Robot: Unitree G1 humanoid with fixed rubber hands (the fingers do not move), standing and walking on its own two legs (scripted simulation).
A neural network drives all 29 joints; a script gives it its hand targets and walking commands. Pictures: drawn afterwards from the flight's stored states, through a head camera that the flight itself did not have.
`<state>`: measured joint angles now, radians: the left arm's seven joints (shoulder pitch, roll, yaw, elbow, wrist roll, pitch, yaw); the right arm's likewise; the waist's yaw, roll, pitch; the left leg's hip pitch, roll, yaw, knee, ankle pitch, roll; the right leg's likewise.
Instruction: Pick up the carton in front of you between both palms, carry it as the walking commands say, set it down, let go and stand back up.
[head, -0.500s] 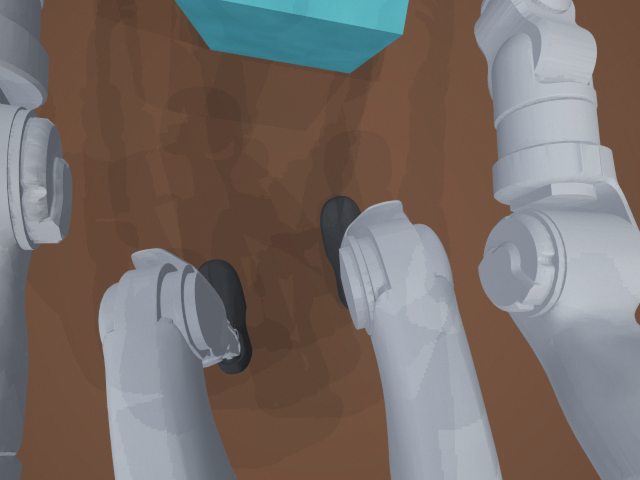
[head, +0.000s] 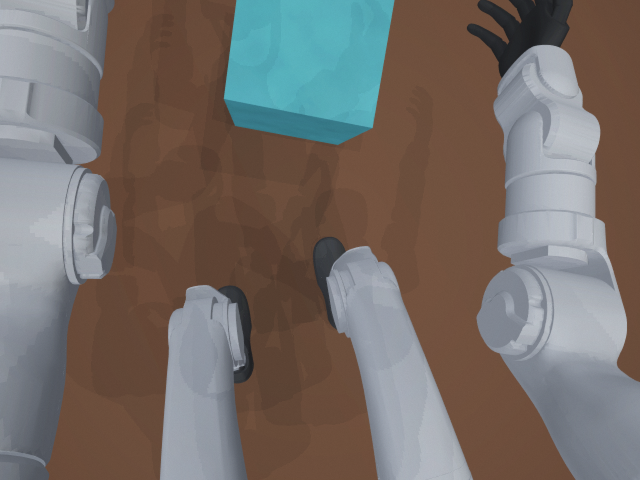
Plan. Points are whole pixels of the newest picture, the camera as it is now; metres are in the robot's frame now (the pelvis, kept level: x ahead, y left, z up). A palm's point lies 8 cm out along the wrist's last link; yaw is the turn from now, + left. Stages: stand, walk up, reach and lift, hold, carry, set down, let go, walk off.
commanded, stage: set down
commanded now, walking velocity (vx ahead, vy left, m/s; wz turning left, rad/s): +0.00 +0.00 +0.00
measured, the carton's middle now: (301, 66) +0.58 -0.11 -0.41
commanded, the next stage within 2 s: let go in 0.22 s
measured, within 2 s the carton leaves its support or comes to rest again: neither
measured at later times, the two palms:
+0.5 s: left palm out of the picture +0.55 +0.09 +0.03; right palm out of the picture +0.43 -0.28 +0.03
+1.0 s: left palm out of the picture +0.36 +0.15 +0.13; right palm out of the picture +0.27 -0.27 +0.14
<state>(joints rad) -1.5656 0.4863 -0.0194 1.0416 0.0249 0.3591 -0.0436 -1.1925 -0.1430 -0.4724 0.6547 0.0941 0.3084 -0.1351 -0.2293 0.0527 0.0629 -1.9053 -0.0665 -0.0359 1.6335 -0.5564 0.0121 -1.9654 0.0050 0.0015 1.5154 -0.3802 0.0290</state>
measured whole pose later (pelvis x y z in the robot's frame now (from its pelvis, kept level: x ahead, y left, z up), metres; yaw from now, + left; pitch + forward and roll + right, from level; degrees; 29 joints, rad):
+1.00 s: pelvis +0.08 -0.03 +0.21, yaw +0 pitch +11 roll +1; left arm -0.15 0.13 0.14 0.61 0.09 0.05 0.07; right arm 0.08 -0.19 -0.02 0.40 0.06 0.06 0.08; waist -0.12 -0.02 0.05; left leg -0.49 -0.01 -0.07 0.67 -0.37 -0.03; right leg -0.59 0.05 0.03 0.66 -0.26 -0.03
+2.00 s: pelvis +0.09 -0.02 +0.23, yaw +1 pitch +0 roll +0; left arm 0.24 0.30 0.06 0.65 0.06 0.03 -0.01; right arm 0.25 -0.32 -0.05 0.58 -0.05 0.04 0.00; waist 0.00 0.06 -0.01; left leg -0.20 -0.02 -0.06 0.55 -0.35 0.00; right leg -0.30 0.02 0.01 0.56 -0.26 -0.02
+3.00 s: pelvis +0.11 -0.03 +0.24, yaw +2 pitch -2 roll +0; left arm 0.14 0.34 0.06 0.93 0.02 0.00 0.01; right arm 0.19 -0.38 -0.01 0.90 -0.04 -0.02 -0.03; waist 0.01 0.04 0.00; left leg -0.06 0.00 -0.05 0.38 -0.28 -0.02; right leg -0.17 0.02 0.00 0.43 -0.22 -0.02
